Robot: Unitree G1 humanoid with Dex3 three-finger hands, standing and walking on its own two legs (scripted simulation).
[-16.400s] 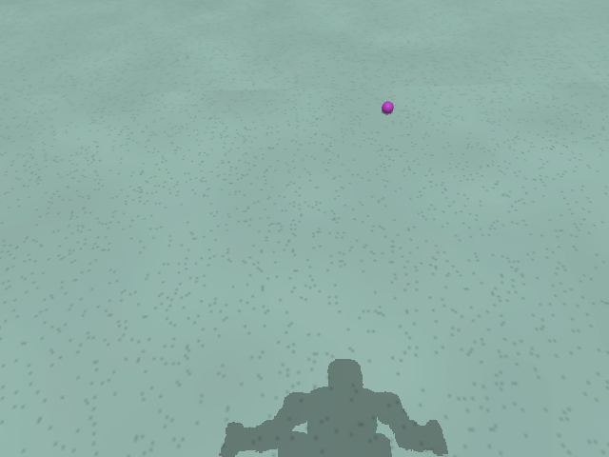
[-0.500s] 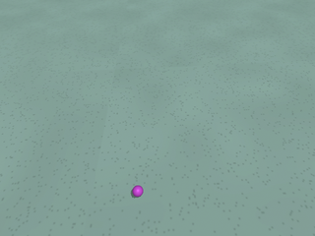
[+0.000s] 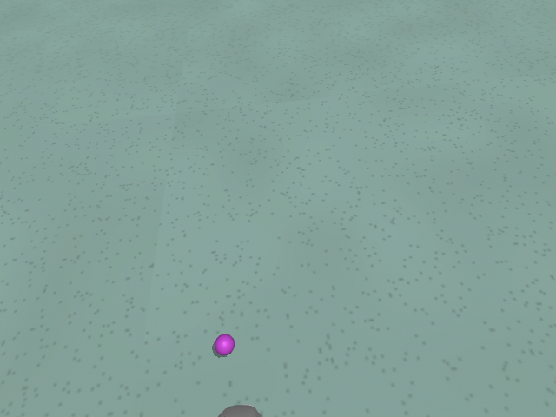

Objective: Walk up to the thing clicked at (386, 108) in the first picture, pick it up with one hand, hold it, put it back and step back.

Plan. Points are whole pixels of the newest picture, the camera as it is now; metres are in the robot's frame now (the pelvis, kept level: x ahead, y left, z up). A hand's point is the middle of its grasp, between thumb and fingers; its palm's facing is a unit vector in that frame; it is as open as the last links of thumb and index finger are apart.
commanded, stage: walk up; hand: left
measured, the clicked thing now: (224, 344) +0.43 +0.26 -0.73
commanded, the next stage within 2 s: stand in 1.38 s
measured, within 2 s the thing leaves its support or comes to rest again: neither
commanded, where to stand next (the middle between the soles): +0.04 +0.03 m, yaw -2 degrees
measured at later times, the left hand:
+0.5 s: hand out of the picture +0.11 +0.30 -0.15, palm faces -0.03 -0.92 -0.40, open 7.4 cm
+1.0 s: hand out of the picture +0.11 +0.28 -0.14, palm faces -0.07 -0.94 -0.34, open 7.4 cm
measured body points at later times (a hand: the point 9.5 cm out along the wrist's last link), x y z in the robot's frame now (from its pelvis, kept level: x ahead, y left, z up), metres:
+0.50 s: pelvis +0.01 +0.03 -0.01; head +0.04 +0.02 +0.44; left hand +0.11 +0.34 -0.12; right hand +0.12 -0.28 -0.13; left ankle +0.05 +0.15 -0.73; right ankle +0.02 -0.10 -0.73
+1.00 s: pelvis +0.01 +0.03 +0.01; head +0.03 +0.03 +0.46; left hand +0.11 +0.33 -0.12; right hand +0.07 -0.28 -0.12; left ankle +0.05 +0.15 -0.73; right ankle +0.02 -0.10 -0.73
